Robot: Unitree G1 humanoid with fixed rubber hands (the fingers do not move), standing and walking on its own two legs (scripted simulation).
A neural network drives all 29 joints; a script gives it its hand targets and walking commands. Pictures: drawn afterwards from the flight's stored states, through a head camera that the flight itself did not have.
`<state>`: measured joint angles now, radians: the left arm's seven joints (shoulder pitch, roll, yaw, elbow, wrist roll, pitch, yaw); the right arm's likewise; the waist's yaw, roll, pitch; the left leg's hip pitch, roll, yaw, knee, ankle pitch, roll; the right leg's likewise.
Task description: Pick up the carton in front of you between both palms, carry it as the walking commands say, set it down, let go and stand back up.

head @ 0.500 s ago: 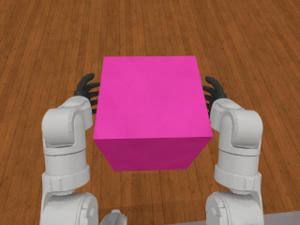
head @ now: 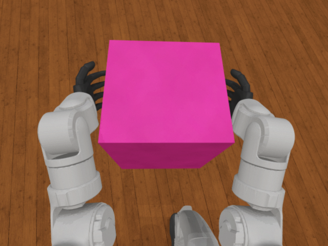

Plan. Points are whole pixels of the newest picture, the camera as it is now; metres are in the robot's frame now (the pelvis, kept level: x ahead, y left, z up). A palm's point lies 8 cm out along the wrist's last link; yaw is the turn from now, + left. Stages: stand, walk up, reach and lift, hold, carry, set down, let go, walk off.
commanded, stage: carry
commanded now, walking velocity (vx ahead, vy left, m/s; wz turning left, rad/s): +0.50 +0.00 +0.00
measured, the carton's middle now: (162, 115) +0.40 -0.02 +0.06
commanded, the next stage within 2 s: none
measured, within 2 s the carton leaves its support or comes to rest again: neither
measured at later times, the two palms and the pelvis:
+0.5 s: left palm out of the picture +0.72 +0.18 +0.22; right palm out of the picture +0.74 -0.12 +0.22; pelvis +0.36 +0.01 +0.04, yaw +7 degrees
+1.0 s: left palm out of the picture +0.94 +0.33 +0.27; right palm out of the picture +1.08 +0.06 +0.28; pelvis +0.66 +0.03 +0.12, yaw +19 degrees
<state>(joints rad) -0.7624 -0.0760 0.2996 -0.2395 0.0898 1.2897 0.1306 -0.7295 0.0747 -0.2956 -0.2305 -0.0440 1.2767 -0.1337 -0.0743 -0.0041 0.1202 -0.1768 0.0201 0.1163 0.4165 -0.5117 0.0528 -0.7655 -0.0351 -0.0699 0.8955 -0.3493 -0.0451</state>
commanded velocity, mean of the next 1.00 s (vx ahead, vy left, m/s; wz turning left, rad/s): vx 0.50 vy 0.00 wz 0.26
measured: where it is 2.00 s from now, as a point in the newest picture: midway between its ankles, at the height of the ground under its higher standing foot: (113, 49)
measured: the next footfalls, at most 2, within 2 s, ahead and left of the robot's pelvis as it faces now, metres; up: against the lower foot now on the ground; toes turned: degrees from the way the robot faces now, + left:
right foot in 0.04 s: +0.23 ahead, -0.11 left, +0.04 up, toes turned -6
left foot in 0.46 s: +0.51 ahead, +0.09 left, +0.09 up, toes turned +12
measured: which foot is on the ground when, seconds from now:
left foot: down 0.00-0.08, up 0.10-0.44, down 0.46-0.84, up 0.86-1.00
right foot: up 0.00-0.02, down 0.04-0.46, up 0.48-0.80, down 0.82-1.00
